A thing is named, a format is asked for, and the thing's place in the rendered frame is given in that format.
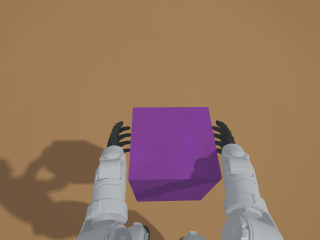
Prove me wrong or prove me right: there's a left robot forearm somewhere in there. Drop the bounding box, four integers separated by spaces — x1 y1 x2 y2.
77 145 128 240

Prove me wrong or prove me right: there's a right robot upper arm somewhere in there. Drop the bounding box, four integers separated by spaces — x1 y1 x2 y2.
220 214 284 240

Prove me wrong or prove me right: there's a left robot thigh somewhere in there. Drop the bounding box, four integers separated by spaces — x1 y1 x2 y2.
128 226 149 240

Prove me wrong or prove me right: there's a right robot forearm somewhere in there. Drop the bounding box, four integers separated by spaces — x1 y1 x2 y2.
221 143 279 231

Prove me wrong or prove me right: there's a robot right hand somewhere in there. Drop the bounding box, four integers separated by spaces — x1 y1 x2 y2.
212 120 236 154

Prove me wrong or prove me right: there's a left robot upper arm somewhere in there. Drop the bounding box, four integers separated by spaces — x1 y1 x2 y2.
77 222 133 240

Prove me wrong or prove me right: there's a carton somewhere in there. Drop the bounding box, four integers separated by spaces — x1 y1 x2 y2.
128 107 222 202

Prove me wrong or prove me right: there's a robot left hand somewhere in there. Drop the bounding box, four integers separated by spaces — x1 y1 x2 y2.
107 121 131 153

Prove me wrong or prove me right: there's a right robot shin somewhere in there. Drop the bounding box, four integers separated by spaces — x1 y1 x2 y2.
185 231 197 237

